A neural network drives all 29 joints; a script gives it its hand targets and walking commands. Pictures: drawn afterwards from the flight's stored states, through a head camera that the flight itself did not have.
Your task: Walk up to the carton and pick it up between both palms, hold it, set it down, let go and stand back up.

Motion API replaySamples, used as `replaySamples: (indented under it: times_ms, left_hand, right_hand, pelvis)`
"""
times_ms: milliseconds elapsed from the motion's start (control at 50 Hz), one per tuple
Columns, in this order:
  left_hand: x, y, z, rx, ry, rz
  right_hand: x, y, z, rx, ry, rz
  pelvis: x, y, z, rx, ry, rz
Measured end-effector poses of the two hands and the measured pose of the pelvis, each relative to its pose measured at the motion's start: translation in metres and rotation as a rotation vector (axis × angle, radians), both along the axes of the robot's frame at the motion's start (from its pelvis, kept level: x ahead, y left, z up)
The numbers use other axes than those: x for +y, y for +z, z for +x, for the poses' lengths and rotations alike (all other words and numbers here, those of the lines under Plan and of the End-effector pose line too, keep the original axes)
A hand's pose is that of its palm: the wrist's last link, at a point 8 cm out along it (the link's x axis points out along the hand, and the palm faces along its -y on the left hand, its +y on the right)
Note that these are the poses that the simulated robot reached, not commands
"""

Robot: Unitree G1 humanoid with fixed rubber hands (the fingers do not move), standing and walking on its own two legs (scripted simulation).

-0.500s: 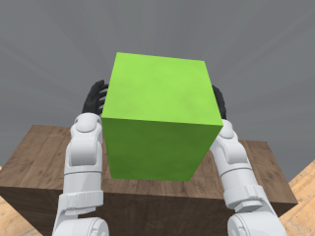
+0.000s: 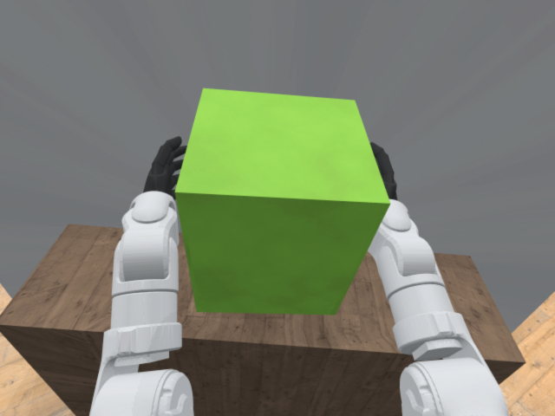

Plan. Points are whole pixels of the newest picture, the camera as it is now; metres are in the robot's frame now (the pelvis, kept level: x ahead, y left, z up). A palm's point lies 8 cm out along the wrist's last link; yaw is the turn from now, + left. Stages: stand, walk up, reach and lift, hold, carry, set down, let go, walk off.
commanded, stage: hold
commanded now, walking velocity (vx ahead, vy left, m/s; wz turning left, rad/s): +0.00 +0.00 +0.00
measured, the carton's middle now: (273, 208) +0.36 +0.00 +0.16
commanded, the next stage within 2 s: none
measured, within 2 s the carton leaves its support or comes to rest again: neither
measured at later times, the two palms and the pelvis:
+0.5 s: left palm (152, 189) +0.36 +0.16 +0.20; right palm (375, 189) +0.36 -0.15 +0.20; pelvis +0.00 +0.00 +0.00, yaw +0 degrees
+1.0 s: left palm (155, 191) +0.36 +0.15 +0.19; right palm (376, 191) +0.36 -0.15 +0.19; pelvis +0.00 +0.00 +0.00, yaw +0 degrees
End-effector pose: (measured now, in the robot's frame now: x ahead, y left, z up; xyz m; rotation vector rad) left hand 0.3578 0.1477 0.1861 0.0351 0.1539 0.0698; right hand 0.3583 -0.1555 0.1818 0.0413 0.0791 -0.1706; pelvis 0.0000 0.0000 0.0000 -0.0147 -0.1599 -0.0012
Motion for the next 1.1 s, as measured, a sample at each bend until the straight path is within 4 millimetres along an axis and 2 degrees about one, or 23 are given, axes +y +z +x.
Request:
replaySamples:
  times_ms: [200, 420, 720, 840, 1100]
  left_hand:
    - [0.002, 0.005, -0.003, 0.011, 0.003, 0.0]
    - [0.009, 0.011, -0.003, -0.004, 0.014, -0.001]
    - [0.008, 0.006, -0.001, 0.01, 0.019, 0.001]
    - [0.007, 0.01, -0.004, -0.022, 0.023, 0.002]
    - [0.006, 0.005, -0.001, 0.006, 0.02, -0.003]
  right_hand:
    - [0.002, 0.005, -0.002, 0.009, 0.009, 0.006]
    - [0.009, 0.016, 0.002, -0.007, 0.021, 0.0]
    - [0.009, 0.011, 0.006, 0.006, 0.026, -0.001]
    - [0.008, 0.017, 0.005, -0.028, 0.03, 0.006]
    - [0.006, 0.01, 0.006, -0.001, 0.025, 0.002]
  pelvis:
    - [0.0, 0.0, -0.007, 0.002, -0.003, 0.002]
    - [0.002, 0.0, -0.006, 0.005, 0.003, 0.0]
    - [0.003, 0.0, 0.0, 0.004, 0.003, -0.002]
    - [0.002, 0.0, 0.003, 0.001, 0.007, -0.006]
    - [0.0, 0.0, 0.002, 0.003, 0.005, -0.001]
